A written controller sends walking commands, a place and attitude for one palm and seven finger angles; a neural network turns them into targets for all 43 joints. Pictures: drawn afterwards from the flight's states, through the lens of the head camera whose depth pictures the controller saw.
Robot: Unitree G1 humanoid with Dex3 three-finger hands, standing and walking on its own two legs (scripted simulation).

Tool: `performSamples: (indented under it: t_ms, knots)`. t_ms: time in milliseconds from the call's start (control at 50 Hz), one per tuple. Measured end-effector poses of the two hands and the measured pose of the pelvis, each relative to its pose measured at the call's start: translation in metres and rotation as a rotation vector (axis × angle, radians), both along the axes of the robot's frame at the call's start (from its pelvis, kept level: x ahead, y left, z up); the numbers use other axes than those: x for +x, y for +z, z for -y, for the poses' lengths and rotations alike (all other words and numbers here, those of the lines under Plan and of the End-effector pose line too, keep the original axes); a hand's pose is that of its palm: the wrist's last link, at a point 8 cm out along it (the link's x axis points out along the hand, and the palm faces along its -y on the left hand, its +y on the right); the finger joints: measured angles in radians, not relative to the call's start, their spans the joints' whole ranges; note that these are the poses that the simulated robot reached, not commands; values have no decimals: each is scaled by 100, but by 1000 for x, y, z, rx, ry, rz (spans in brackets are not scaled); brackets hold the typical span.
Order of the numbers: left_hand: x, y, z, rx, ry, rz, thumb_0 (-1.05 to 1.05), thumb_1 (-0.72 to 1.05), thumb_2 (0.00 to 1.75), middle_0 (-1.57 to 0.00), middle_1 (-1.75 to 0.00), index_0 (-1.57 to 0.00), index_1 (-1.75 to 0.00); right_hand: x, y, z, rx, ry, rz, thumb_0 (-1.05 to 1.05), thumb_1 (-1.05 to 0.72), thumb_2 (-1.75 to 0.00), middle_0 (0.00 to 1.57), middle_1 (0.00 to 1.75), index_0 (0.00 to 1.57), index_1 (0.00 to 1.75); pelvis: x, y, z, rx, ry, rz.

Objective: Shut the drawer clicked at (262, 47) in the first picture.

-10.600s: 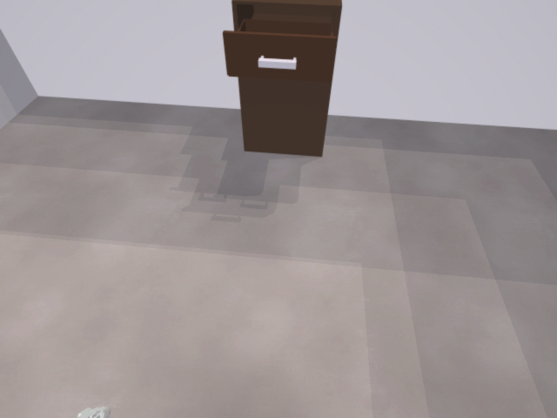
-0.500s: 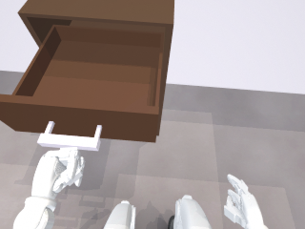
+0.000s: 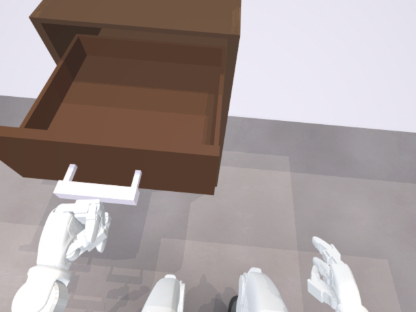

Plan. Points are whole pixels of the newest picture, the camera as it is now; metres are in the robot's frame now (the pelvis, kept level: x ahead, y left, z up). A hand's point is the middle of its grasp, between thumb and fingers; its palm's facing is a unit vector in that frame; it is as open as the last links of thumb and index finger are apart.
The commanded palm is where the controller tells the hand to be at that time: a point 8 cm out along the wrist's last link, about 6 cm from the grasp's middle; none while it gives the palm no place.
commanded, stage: push the drawer shut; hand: left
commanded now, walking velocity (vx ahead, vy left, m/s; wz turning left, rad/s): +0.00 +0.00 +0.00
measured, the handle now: (101, 182) +0.34 +0.21 +0.04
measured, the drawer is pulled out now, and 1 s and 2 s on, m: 0.30 0.19 0.07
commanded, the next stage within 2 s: none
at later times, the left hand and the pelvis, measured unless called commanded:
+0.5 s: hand (106, 209) +0.29 +0.19 +0.03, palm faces -0.07 -1.00 -0.05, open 2.9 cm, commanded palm +0.30 +0.24 +0.04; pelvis -0.02 +0.01 +0.00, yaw +1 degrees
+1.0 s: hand (122, 171) +0.36 +0.18 +0.03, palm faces -0.05 -1.00 -0.06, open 3.1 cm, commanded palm +0.36 +0.23 +0.04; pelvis -0.02 +0.01 +0.01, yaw +0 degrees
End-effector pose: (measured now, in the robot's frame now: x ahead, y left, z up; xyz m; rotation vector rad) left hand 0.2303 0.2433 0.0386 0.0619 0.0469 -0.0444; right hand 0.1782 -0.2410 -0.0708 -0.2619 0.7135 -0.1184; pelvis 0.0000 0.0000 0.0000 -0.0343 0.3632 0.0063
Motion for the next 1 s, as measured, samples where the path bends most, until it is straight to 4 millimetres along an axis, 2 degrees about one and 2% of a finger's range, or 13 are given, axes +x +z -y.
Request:
performSamples:
  t_ms: [60, 280, 540, 1000]
  knots:
    - [8, -1, -2, -3, -11, 6, 1, 90, 90, -140, -160, -140, -160, -2, -1, -2, -3, 5, -7, 1, -90, -90, 21, 30, 20, 30, -1, -1, -2, -3, 1, -2]
    - [15, -5, -6, -6, -17, 8, -3, 83, 95, -140, -160, -140, -160, -16, -8, -12, -16, 33, -58, 1, -90, -90, 21, 30, 20, 30, -8, -1, -10, -8, 13, -6]
    - [47, -5, -5, -9, -25, 14, -3, 81, 97, -140, -160, -140, -160, -34, -11, -17, -21, 22, -83, 1, -90, -90, 21, 30, 20, 30, -20, 0, -15, -7, 16, 2]
    - [114, -3, 6, 1, -6, 21, 0, 86, 99, -140, -160, -140, -160, -75, -19, 2, -33, -47, -243, 1, -90, -90, 21, 30, 20, 30, -18, 6, -10, 3, 4, -14]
